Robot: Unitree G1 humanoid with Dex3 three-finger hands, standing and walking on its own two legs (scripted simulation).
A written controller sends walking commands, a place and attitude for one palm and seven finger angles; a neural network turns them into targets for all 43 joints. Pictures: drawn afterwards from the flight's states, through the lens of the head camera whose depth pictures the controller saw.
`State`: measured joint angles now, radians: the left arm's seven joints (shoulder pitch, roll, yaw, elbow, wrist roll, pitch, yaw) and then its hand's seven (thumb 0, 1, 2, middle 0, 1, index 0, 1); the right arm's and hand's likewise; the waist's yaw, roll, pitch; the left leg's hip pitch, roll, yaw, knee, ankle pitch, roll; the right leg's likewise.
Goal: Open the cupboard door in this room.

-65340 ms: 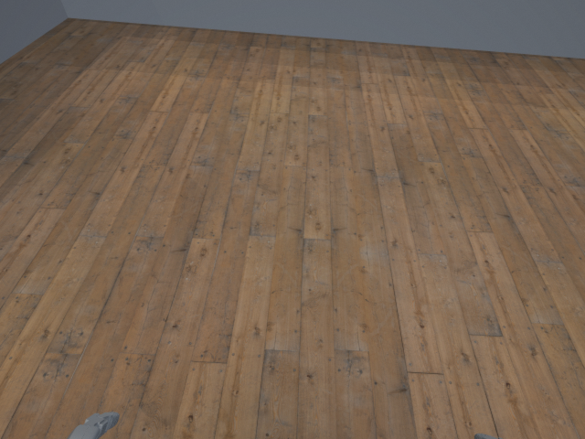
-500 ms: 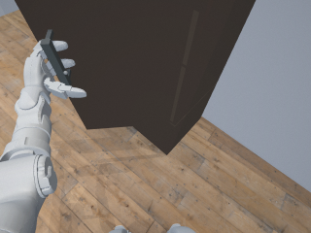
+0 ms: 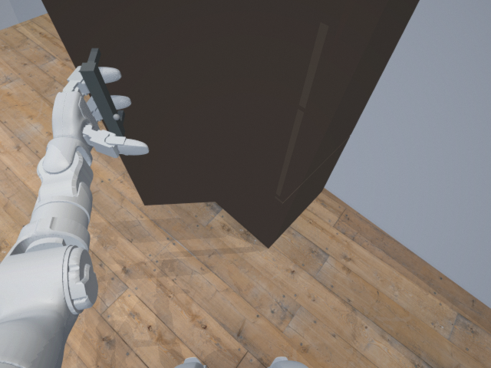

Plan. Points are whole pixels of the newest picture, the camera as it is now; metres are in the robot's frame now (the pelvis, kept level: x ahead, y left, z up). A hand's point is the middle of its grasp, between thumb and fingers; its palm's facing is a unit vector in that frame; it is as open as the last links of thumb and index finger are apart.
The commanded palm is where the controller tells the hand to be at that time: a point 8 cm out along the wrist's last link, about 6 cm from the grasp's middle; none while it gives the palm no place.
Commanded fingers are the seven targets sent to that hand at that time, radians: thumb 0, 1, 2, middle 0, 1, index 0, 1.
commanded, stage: close the thumb around the handle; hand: left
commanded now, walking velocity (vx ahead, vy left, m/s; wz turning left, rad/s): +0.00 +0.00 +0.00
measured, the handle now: (107, 96) +0.53 +0.21 +0.12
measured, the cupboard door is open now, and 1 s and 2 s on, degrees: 48 52 94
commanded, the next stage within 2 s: pull the door open along its arc in 0.60 s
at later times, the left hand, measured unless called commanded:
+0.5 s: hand (111, 120) +0.48 +0.19 +0.12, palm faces +0.04 -1.00 +0.00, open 6.1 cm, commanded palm +0.45 +0.24 +0.11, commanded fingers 0.00 0.90 0.90 -0.40 -1.35 -0.40 -1.35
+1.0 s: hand (117, 130) +0.46 +0.18 +0.12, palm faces +0.03 -1.00 -0.01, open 5.7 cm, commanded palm +0.40 +0.23 +0.11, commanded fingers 0.00 0.90 0.90 -0.40 -1.35 -0.40 -1.35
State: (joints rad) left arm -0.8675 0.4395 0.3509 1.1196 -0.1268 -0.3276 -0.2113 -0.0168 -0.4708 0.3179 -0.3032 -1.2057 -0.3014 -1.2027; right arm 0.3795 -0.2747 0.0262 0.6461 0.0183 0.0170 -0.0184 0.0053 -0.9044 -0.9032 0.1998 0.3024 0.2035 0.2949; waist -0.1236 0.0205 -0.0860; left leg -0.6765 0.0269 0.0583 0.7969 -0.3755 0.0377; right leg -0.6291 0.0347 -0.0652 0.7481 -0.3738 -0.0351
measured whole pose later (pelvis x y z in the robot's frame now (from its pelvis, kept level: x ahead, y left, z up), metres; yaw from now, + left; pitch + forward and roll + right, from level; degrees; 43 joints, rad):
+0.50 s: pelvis +0.00 +0.00 +0.00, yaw +0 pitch +14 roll -2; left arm -0.85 0.45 0.35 1.12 -0.13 -0.32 -0.21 0.00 0.65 0.80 -0.37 -1.32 -0.37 -1.32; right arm 0.40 -0.27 0.03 0.65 0.02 0.02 -0.02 0.01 -0.90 -0.90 0.20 0.30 0.20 0.29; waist -0.12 0.02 -0.09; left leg -0.67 0.03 0.06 0.79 -0.37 0.04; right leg -0.62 0.04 -0.07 0.74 -0.37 -0.03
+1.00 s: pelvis +0.00 +0.00 +0.00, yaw -1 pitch +13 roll -1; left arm -0.67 0.39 0.34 0.93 -0.18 -0.30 -0.21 0.00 0.75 0.80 -0.37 -1.35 -0.35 -1.35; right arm 0.41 -0.27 0.02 0.62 0.03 0.03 -0.01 0.01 -0.90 -0.90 0.20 0.30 0.20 0.29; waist -0.10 0.03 -0.11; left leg -0.61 0.03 0.08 0.76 -0.37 0.03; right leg -0.58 0.05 -0.04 0.72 -0.37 -0.04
